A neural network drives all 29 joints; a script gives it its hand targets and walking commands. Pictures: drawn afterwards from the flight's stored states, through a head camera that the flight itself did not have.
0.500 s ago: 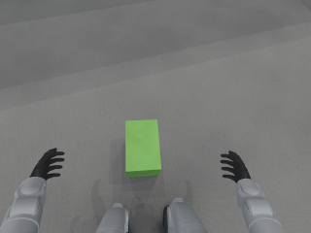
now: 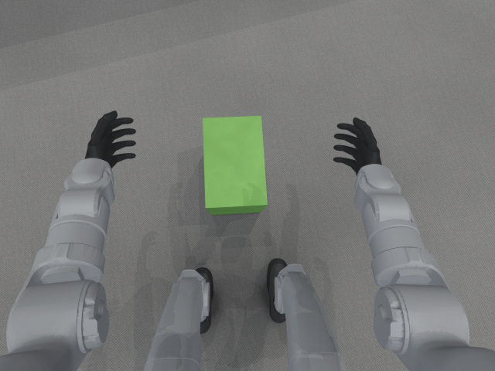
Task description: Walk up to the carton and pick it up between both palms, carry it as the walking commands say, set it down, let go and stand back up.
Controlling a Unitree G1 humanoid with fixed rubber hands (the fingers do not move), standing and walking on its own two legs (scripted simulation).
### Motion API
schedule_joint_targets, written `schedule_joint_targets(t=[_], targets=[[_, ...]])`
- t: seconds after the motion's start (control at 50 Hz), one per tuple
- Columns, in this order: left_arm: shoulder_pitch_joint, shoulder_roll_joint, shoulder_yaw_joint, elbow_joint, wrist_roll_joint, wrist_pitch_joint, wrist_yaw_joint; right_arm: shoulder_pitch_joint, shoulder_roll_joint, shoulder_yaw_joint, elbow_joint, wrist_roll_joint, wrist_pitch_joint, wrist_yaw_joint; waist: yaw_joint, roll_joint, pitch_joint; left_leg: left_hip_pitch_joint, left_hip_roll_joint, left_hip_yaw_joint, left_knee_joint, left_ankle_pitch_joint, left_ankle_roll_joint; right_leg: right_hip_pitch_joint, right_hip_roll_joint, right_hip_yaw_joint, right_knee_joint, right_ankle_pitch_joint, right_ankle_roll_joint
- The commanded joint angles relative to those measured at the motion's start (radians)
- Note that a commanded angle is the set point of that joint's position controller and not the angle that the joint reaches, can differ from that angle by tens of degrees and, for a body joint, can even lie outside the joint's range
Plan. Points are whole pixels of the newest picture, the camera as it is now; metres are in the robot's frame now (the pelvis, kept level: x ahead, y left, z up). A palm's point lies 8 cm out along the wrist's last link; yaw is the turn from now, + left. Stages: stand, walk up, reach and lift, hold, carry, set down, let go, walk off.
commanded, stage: reach and lift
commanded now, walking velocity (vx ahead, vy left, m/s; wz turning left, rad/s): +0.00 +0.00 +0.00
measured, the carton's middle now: (234, 169) +0.52 +0.01 -0.57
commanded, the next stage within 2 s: none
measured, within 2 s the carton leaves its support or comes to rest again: neither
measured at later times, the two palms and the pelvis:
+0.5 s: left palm (132, 125) +0.50 +0.19 -0.14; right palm (328, 126) +0.50 -0.17 -0.14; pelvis +0.01 -0.01 -0.02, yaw +0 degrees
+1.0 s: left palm (158, 150) +0.50 +0.18 -0.29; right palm (309, 151) +0.49 -0.17 -0.29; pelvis -0.02 +0.00 -0.16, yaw +0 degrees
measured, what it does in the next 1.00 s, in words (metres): lowers itself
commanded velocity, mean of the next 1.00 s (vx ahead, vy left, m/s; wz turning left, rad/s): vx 0.00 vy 0.00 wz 0.00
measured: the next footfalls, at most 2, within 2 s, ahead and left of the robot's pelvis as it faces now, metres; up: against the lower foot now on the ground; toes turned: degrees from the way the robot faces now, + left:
none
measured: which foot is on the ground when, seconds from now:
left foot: down 0.00-1.00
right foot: down 0.00-1.00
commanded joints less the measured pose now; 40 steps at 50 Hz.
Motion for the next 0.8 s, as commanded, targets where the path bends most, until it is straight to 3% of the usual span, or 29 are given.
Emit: schedule_joint_targets(t=[0.0,0.18,0.3,0.4,0.48,0.62,0.78], targets=[[-0.248,0.107,0.040,-0.070,0.011,-0.036,0.006,-0.225,-0.074,-0.034,-0.086,-0.014,-0.033,-0.014,0.007,0.008,-0.778,0.272,-0.074,0.038,-0.108,0.152,-0.020,0.428,0.101,-0.043,-0.036,0.145,0.022],[-0.396,0.094,0.101,-0.046,0.034,-0.099,0.009,-0.399,-0.016,-0.080,-0.095,-0.062,-0.077,-0.042,0.045,-0.017,-0.958,0.177,-0.089,0.052,-0.055,0.311,-0.030,0.440,0.112,-0.020,0.020,0.329,0.023],[-0.438,0.053,0.113,-0.048,0.053,-0.111,0.013,-0.432,0.016,-0.112,-0.073,-0.098,-0.088,-0.046,0.043,-0.015,-1.036,0.141,-0.092,0.047,-0.040,0.387,-0.037,0.439,0.115,-0.015,0.040,0.431,0.021],[-0.453,0.035,0.132,-0.102,0.075,-0.118,0.013,-0.439,0.028,-0.146,-0.119,-0.130,-0.102,-0.044,0.040,-0.003,-1.092,0.122,-0.093,0.037,-0.030,0.457,-0.039,0.436,0.117,-0.013,0.049,0.513,0.019],[-0.458,0.022,0.143,-0.098,0.089,-0.115,0.010,-0.448,0.041,-0.158,-0.120,-0.139,-0.101,-0.037,0.044,-0.004,-1.062,0.069,-0.092,0.035,-0.018,0.431,-0.040,0.379,0.117,-0.017,0.056,0.480,0.023],[-0.496,-0.007,0.142,-0.031,0.094,-0.107,0.010,-0.491,0.042,-0.186,-0.039,-0.149,-0.100,-0.026,0.038,0.000,-0.963,-0.089,-0.093,0.041,0.089,0.281,-0.049,0.151,0.125,-0.040,0.155,0.299,0.022],[-0.562,0.032,0.108,-0.038,0.049,-0.105,0.056,-0.559,-0.008,-0.148,-0.031,-0.099,-0.101,-0.058,0.039,0.000,-1.056,-0.201,-0.097,0.066,0.295,0.183,-0.056,0.018,0.135,-0.064,0.363,0.190,0.022]])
